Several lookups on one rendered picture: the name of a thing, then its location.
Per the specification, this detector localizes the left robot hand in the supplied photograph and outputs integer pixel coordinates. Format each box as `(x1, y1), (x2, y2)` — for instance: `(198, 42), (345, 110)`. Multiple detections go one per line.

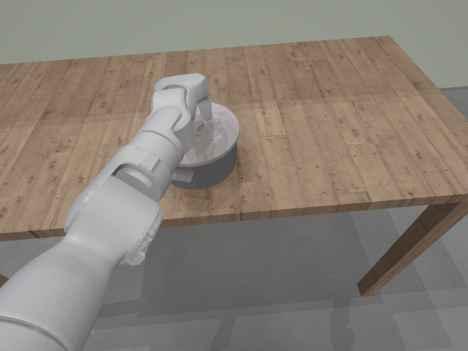
(154, 73), (212, 137)

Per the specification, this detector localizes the table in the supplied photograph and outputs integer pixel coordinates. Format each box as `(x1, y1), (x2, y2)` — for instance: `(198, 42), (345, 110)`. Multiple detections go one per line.
(0, 35), (468, 297)

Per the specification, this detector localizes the lid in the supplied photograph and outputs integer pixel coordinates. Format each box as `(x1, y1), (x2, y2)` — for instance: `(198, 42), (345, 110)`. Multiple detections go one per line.
(178, 102), (239, 167)

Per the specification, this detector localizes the knob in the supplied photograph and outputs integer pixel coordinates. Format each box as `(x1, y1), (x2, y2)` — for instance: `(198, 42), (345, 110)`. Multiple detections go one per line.
(194, 114), (204, 132)

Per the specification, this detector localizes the left robot forearm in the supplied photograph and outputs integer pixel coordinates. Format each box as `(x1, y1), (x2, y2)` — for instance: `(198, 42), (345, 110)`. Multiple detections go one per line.
(64, 82), (197, 233)

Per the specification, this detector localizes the robot left upper arm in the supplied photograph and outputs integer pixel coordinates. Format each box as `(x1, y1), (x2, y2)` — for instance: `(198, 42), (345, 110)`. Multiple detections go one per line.
(0, 175), (164, 351)

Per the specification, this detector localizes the pot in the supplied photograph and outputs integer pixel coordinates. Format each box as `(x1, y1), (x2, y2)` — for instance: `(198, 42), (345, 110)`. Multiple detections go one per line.
(171, 142), (238, 190)

